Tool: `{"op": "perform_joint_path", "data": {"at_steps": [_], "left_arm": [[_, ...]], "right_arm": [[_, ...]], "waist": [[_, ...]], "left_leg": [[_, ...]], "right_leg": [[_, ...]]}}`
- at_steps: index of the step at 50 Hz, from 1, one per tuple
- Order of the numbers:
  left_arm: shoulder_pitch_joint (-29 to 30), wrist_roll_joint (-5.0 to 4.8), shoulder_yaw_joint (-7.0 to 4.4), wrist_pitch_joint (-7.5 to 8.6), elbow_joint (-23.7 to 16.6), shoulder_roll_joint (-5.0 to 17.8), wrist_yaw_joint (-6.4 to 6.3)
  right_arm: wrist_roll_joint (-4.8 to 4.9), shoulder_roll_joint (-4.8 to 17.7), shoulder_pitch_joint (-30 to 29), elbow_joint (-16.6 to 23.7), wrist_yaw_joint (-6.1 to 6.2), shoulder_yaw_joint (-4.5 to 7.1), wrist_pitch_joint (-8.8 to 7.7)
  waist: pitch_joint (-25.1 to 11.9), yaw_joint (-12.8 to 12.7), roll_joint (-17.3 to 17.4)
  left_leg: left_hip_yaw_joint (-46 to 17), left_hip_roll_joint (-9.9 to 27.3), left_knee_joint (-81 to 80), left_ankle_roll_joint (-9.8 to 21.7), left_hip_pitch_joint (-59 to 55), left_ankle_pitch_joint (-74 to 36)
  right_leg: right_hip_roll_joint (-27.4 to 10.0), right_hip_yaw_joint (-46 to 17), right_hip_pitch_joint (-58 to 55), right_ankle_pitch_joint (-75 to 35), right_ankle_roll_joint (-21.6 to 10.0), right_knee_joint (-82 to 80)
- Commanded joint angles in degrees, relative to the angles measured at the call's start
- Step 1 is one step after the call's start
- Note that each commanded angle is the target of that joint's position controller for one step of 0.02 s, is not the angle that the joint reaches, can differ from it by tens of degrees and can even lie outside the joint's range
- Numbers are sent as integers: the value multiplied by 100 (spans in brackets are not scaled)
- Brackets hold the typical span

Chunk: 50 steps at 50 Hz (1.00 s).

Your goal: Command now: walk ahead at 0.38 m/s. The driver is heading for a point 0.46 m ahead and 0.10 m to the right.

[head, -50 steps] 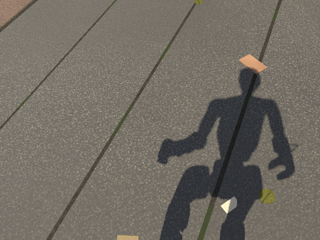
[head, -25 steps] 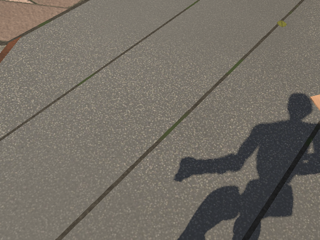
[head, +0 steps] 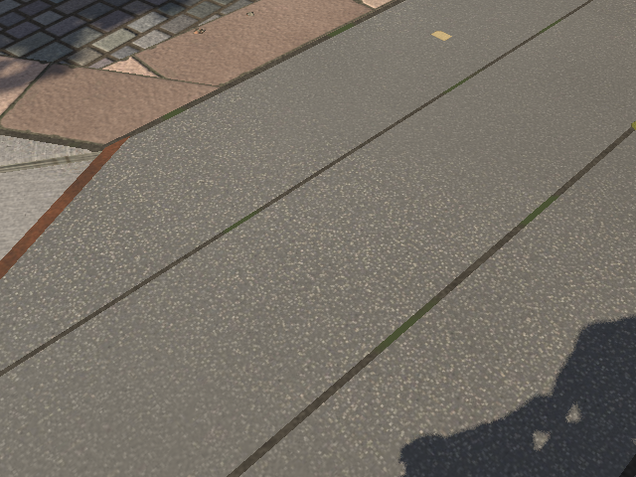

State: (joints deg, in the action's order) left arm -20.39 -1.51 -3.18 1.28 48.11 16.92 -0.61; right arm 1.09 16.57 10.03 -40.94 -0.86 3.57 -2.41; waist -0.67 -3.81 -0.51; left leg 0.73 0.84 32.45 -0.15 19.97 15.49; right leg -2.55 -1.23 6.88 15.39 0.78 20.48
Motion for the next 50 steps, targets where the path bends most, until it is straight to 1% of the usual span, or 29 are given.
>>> {"op": "perform_joint_path", "data": {"at_steps": [1, 2, 3, 4, 5, 6, 9, 11, 14, 19, 21, 23, 25, 26, 27, 28, 29, 30, 31, 32, 34, 36, 39, 41, 44, 47, 48, 49, 50], "left_arm": [[317, -24, -159, 68, -344, 824, 56], [422, 42, -45, 104, -376, 488, 95], [594, 151, 119, 182, -610, -69, 134], [682, -48, 8, 287, -828, 329, 61], [706, -144, -120, 323, -777, 743, 43], [661, -158, -156, 333, -712, 789, 69], [661, -35, -161, 274, -594, 529, 118], [654, -31, -129, 215, -597, 343, 164], [1027, -1, -79, 171, -817, 205, 192], [1986, 30, 54, 196, -1298, -7, 377], [2177, 14, 44, 203, -1478, 45, 463], [2071, 15, -35, 189, -1582, 221, 518], [1214, -2, -220, 129, -1462, 570, 500], [324, -8, -390, 100, -1263, 872, 421], [-368, 40, -504, 19, -1118, 1249, 268], [135, 104, -492, 78, -1350, 1637, 226], [29, 153, -362, 87, -1391, 1080, 218], [313, 193, -272, 130, -1328, 855, 222], [619, 135, -231, 180, -1276, 715, 247], [898, 108, -179, 207, -1290, 523, 231], [1113, 203, -171, 244, -1300, 557, 220], [1157, 208, -177, 303, -1160, 628, 209], [1196, 187, -162, 237, -999, 635, 133], [1140, 188, -148, 156, -914, 634, 89], [985, 206, -118, 67, -716, 635, 74], [1028, 176, -65, 16, -568, 561, 82], [1094, 127, -27, 9, -539, 486, 74], [860, 164, 23, 39, -473, 351, 70], [392, 318, 49, 103, -437, 262, 82]], "right_arm": [[52, 476, 343, 147, 11, 151, -115], [69, 659, 970, 25, 81, 228, -117], [-55, 1210, 1614, -21, 172, 341, -113], [-151, 1524, 1810, -106, 107, 430, -163], [-110, 1038, 1495, -86, 74, 285, -254], [-94, 728, 1205, -64, 66, 186, -324], [-152, 428, 725, -70, 71, 94, -383], [-195, 421, 777, -137, 93, 106, -420], [-193, 506, 769, -246, 136, 120, -409], [-104, 705, 1078, -484, 201, 154, -344], [-56, 784, 1182, -573, 203, 177, -269], [-48, 966, 1124, -557, 239, 225, -178], [-56, 1147, 1069, -512, 299, 275, -64], [-33, 1156, 959, -471, 319, 264, -44], [-133, 894, 1111, -349, 314, 154, -109], [-204, 137, 1734, -126, 181, -114, -271], [-32, 863, 1246, -183, 77, 47, -460], [149, 929, 766, -7, 65, 65, -483], [77, 796, 617, 19, 125, 33, -465], [-41, 819, 562, -40, 183, 70, -399], [-87, 725, 819, -111, 212, 73, -217], [-149, 522, 967, -153, 257, 26, -104], [-192, 367, 664, -81, 286, -35, -55], [-154, 348, 333, -37, 249, -57, -64], [-109, 430, -53, 43, 198, -40, -71], [-161, 527, -149, 78, 160, 10, -88], [-198, 519, 8, 23, 148, 22, -112], [-250, 688, 67, 7, 167, 56, -140], [-290, 1019, 25, 71, 212, 107, -134]], "waist": [[85, 536, -643], [-152, 872, -375], [-558, 1092, 1088], [-462, 1116, 1572], [63, 987, 1091], [357, 828, 1071], [536, 569, 767], [437, 544, 627], [556, 570, 459], [827, 848, 298], [817, 819, 298], [500, 607, 484], [-146, 77, 697], [-604, -432, 574], [-1128, -615, -212], [-1948, 157, -1513], [-2407, -331, -581], [-1539, -205, -353], [-789, 79, 229], [-531, 247, 253], [-342, 511, 64], [-356, 639, -36], [-475, 575, -268], [-525, 412, -329], [-460, 239, -377], [-358, 307, -432], [-365, 462, -386], [-416, 435, -135], [-676, 92, 422]], "left_leg": [[221, -209, -786, 173, -1613, -406], [-346, 246, -962, 323, -2544, -177], [-2222, 1633, -1495, 802, -3525, 663], [-3767, 2340, -2063, 1512, -3075, 1972], [-3477, 2164, -2185, 1473, -2783, 2483], [-2853, 1863, -2258, 1251, -2572, 2090], [-1316, 1367, -2436, 868, -2080, -78], [-718, 1268, -2471, 879, -1994, -1067], [-101, 1208, -2593, 908, -1790, -1662], [614, 1287, -2647, 818, -1852, -2096], [763, 1412, -2361, 761, -2307, -2818], [936, 1468, -1692, 654, -2674, -4828], [1029, 1442, -297, 550, -2752, -6469], [1123, 1275, 935, 400, -2106, -6199], [1043, 910, 2748, 180, -562, -3547], [317, -443, 5124, -204, 1695, 1804], [-828, -174, 5418, -126, 1875, 1673], [-733, 103, 5133, -57, 1940, 1323], [-575, 362, 4569, -78, 1860, 1036], [-517, 539, 4102, -103, 1624, 896], [-462, 565, 3725, -204, 921, 637], [-355, 517, 3137, -359, 728, 347], [-288, 464, 2015, -442, 684, -480], [-268, 414, 1320, -428, 520, -1116], [-333, 345, 650, -379, 377, -1350], [-340, 237, -16, -180, 142, -981], [-291, 181, -590, -55, -268, -1426], [-569, 425, -960, 90, -824, -2773], [-1072, 1015, -618, 374, -1532, -4434]], "right_leg": [[-906, -937, 1282, 669, -927, -377], [-592, -659, 1873, 655, -650, 477], [68, 50, 3059, 1178, -196, 2652], [291, -242, 3871, 1752, -185, 3951], [-5, -632, 4232, 1343, -289, 4507], [-105, -689, 4309, 782, -360, 4564], [-302, -695, 3963, -300, -277, 4280], [-258, -605, 3888, -747, -152, 4172], [-204, -480, 3807, -1362, 4, 3282], [-141, 179, 3332, -2011, -176, 1823], [-60, 325, 3338, -1719, -360, 1541], [239, 625, 2891, -1207, -597, 1487], [641, 841, 1742, -679, -876, 1553], [791, 735, 318, -937, -1106, 1216], [-69, -631, -1508, -1311, -1404, 1108], [-1838, -4189, -3210, -1604, -2772, 422], [-1886, -4154, -2982, -2018, -2652, -16], [-1657, -2999, -2191, -2901, -2317, 58], [-1341, -2175, -1172, -3635, -2041, 46], [-1118, -1693, -539, -3800, -1851, -47], [-906, -1248, 444, -4213, -1816, -379], [-803, -838, 787, -4817, -1821, -463], [-534, -349, 708, -4873, -1580, -376], [-447, -234, 613, -4455, -1428, -351], [-602, -454, 388, -3737, -1383, -288], [-741, -759, 212, -3200, -1285, 114], [-630, -771, 287, -2813, -1116, 349], [-367, -734, 433, -2275, -822, 580], [50, -551, 776, -1166, -550, 888]]}}
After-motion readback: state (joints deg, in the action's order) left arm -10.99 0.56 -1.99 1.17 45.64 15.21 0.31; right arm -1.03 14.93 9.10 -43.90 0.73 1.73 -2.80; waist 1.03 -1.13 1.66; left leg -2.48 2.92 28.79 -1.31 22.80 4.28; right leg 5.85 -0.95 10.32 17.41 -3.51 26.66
